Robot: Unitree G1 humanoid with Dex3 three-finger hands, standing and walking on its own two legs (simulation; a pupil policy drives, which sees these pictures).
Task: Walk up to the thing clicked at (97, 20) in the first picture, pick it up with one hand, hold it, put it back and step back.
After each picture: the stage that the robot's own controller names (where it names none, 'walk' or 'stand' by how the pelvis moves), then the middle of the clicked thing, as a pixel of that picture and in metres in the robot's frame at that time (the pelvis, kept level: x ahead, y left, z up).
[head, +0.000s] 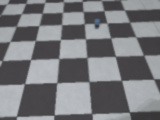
stand; (96, 24) +1.73 -0.14 -0.72
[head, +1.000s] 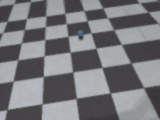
walk; (80, 35) +1.60 +0.19 -0.71
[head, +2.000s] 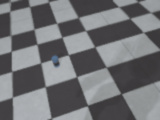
walk; (55, 61) +1.06 +0.38 -0.72
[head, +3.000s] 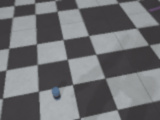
walk; (56, 93) +0.66 +0.29 -0.70
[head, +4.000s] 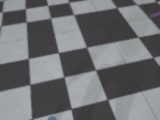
stand; out of the picture +0.41 +0.25 -0.70
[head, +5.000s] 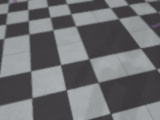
stand; out of the picture +0.35 +0.25 -0.72
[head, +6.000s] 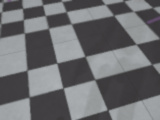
stand; out of the picture +0.35 +0.26 -0.72
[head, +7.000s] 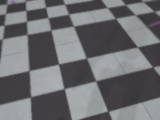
stand; out of the picture +0.37 +0.26 -0.73
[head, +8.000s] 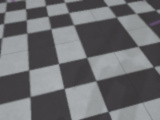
stand; out of the picture +0.36 +0.26 -0.73
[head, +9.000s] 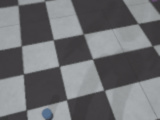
go down; (47, 114) +0.38 +0.25 -0.68
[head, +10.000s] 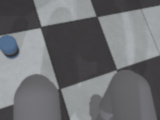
go down; (9, 47) +0.46 +0.27 -0.29
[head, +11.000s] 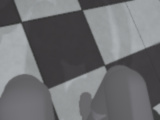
close in; out of the picture +0.45 +0.28 -0.26
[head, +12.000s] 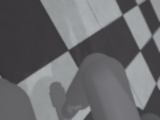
close in; out of the picture +0.43 +0.31 -0.23
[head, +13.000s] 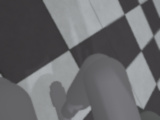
lift; out of the picture +0.43 +0.31 -0.23
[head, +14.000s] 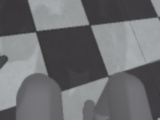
lift; out of the picture +0.37 +0.30 -0.12
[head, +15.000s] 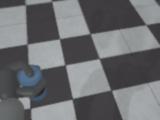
hold; (33, 83) +0.33 +0.18 +0.03
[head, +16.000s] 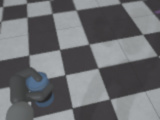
hold; (41, 89) +0.33 +0.17 +0.00
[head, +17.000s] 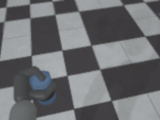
hold; (43, 88) +0.33 +0.16 +0.00
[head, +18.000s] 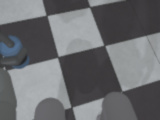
crouch; (15, 53) +0.44 +0.23 -0.08
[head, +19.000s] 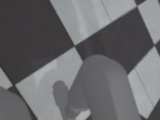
lower; out of the picture +0.45 +0.29 -0.24
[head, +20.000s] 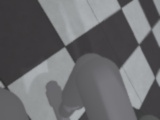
lower; out of the picture +0.45 +0.31 -0.24
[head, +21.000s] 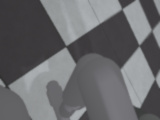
lower; out of the picture +0.45 +0.32 -0.24
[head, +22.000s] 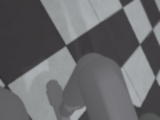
lower; out of the picture +0.45 +0.32 -0.24
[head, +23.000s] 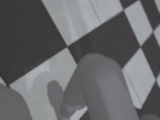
loosen; out of the picture +0.45 +0.31 -0.24
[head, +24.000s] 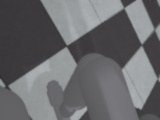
withdraw; out of the picture +0.45 +0.30 -0.24
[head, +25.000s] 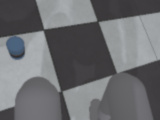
stand; (16, 48) +0.46 +0.25 -0.29
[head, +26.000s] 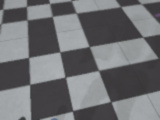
stand; out of the picture +0.40 +0.21 -0.65
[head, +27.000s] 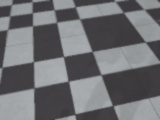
stand; out of the picture +0.41 +0.22 -0.67
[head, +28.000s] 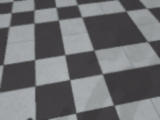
stand; out of the picture +0.40 +0.21 -0.67
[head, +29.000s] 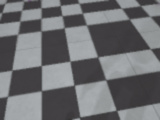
walk; out of the picture +0.42 +0.21 -0.72
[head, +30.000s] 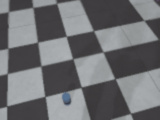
walk; (66, 99) +0.53 +0.18 -0.70
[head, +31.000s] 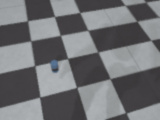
walk; (54, 66) +0.82 +0.24 -0.70
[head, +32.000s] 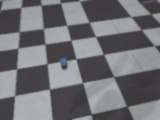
stand; (64, 64) +1.03 +0.25 -0.71
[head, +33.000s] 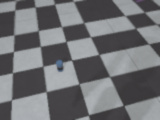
stand; (59, 66) +1.02 +0.28 -0.73
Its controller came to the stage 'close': yes
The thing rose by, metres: 0.71
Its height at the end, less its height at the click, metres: +0.00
